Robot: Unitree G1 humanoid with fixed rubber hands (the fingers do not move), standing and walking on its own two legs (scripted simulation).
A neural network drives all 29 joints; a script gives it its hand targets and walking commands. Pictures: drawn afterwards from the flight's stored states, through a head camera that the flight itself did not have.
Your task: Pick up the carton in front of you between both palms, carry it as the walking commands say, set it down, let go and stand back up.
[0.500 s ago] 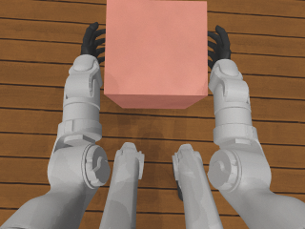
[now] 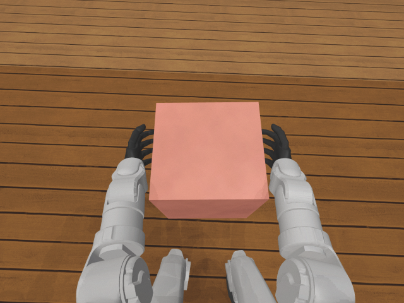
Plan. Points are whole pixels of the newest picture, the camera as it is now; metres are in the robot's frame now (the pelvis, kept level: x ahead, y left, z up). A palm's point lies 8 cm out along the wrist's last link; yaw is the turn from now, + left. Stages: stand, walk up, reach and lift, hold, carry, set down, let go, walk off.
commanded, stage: reach and lift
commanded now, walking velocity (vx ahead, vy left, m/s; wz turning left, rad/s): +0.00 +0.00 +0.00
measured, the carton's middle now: (207, 168) +0.41 +0.01 -0.10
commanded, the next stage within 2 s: hold in 1.60 s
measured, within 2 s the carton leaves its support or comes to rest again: neither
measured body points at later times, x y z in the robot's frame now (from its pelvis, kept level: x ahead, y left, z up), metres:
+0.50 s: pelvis +0.05 +0.00 +0.11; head +0.05 +0.00 +0.56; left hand +0.36 +0.16 +0.10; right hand +0.36 -0.15 +0.11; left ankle +0.06 +0.13 -0.63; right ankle +0.05 -0.13 -0.63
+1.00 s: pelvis +0.03 +0.00 +0.12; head +0.01 +0.00 +0.56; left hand +0.34 +0.15 +0.13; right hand +0.35 -0.15 +0.14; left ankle +0.06 +0.13 -0.63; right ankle +0.05 -0.13 -0.63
